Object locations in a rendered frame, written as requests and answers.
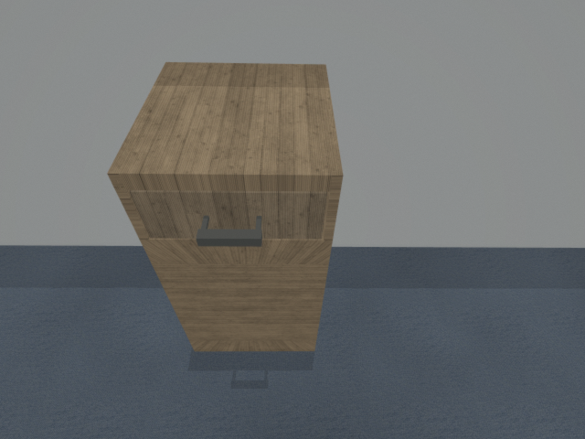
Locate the drawer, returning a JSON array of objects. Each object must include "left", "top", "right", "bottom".
[{"left": 130, "top": 190, "right": 327, "bottom": 239}]

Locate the cabinet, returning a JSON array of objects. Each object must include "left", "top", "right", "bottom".
[{"left": 107, "top": 62, "right": 343, "bottom": 351}]

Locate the handle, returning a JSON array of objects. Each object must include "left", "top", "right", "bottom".
[{"left": 196, "top": 216, "right": 262, "bottom": 247}]

